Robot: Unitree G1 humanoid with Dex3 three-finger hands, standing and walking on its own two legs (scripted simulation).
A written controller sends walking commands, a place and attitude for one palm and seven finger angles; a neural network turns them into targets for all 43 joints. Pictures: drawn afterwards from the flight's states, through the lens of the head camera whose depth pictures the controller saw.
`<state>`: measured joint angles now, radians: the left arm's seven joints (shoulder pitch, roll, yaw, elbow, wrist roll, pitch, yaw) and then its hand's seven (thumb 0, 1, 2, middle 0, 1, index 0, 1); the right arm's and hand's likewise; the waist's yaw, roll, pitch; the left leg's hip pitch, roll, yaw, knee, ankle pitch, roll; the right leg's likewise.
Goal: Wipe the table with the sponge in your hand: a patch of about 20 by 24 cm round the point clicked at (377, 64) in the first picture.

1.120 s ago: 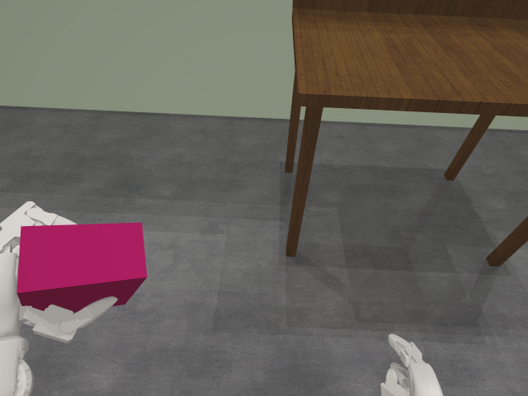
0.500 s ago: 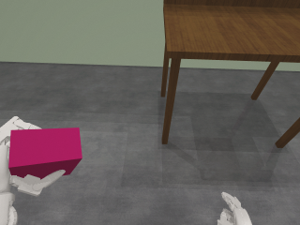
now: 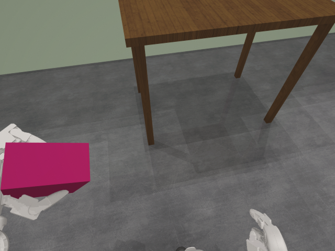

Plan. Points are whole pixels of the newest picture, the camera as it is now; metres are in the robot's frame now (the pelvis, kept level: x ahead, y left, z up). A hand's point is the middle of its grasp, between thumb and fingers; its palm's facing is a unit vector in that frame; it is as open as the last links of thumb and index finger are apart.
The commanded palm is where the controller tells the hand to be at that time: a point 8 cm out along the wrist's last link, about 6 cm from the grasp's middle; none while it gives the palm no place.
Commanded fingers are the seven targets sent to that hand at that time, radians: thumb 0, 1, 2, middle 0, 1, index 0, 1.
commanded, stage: walk to a spot facing it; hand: left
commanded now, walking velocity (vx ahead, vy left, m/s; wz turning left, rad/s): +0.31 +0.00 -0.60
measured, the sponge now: (57, 172) +0.22 +0.21 +0.15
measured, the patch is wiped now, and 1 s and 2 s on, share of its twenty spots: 0.00 0.00 0.00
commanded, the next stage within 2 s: take the last steps up to it in 0.78 s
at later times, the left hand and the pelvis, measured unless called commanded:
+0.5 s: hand (156, 118) +0.35 +0.05 +0.16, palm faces +0.02 -0.87 -0.49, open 10.4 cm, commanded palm +0.29 +0.14 +0.19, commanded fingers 0.00 0.10 1.30 -1.20 -1.60 -1.20 -1.60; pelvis +0.05 -0.08 -0.02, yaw -17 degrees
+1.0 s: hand (174, 75) +0.46 +0.02 +0.18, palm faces +0.16 -0.87 -0.46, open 10.4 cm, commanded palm +0.42 +0.09 +0.19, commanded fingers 0.00 0.10 1.30 -1.20 -1.60 -1.20 -1.60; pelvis +0.20 -0.14 -0.01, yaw -15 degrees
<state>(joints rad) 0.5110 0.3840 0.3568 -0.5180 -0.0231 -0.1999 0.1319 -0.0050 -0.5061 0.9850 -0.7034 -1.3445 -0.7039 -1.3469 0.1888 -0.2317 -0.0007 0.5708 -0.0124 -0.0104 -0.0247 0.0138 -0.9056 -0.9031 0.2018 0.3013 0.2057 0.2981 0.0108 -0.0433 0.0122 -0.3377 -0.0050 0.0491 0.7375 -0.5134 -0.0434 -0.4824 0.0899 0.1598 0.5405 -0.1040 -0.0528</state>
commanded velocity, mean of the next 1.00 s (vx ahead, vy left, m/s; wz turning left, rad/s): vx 0.31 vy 0.01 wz -0.07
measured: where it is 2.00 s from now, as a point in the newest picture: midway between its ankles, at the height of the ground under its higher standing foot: (211, 205)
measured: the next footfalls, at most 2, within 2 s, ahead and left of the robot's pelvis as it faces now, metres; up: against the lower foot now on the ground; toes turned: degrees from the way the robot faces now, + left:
left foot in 0.04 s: +0.00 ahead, +0.14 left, +0.00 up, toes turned +2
right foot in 0.36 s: +0.12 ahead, -0.20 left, +0.00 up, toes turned -22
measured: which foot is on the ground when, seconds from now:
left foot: up 0.00-0.02, down 0.04-0.34, up 0.36-0.68, down 0.70-0.98, up 1.00-1.00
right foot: down 0.00-0.04, up 0.06-0.34, down 0.36-0.72, up 0.74-0.94, down 0.96-1.00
